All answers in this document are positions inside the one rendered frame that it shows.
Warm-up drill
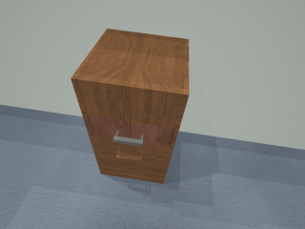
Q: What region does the handle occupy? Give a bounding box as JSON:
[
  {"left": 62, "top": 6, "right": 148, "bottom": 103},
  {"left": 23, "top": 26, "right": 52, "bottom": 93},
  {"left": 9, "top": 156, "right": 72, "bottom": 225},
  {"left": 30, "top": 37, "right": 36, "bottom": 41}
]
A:
[
  {"left": 115, "top": 154, "right": 142, "bottom": 163},
  {"left": 113, "top": 130, "right": 144, "bottom": 147}
]

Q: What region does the cabinet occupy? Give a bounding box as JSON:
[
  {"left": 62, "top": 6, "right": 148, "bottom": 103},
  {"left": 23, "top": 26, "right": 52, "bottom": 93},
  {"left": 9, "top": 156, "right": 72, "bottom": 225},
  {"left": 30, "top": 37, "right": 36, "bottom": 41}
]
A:
[{"left": 71, "top": 29, "right": 190, "bottom": 184}]

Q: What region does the drawer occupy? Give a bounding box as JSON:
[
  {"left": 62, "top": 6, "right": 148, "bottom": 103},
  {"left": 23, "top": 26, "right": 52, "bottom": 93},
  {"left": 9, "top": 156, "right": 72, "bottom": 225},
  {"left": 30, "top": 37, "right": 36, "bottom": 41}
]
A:
[{"left": 88, "top": 115, "right": 173, "bottom": 147}]

